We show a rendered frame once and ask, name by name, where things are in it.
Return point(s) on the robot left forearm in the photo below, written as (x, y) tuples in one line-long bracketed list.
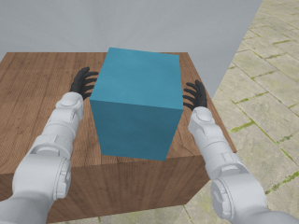
[(60, 130)]

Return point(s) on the robot left hand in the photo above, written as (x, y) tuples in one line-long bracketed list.
[(80, 82)]

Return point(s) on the robot left upper arm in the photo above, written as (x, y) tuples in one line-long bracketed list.
[(41, 180)]

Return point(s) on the pedestal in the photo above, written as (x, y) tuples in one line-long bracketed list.
[(32, 83)]

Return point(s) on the robot right upper arm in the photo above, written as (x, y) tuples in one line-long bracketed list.
[(240, 199)]

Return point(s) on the robot right forearm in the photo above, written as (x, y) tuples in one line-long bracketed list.
[(219, 158)]

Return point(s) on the robot right hand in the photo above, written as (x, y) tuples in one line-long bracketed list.
[(199, 99)]

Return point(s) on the carton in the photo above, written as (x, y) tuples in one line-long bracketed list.
[(137, 103)]

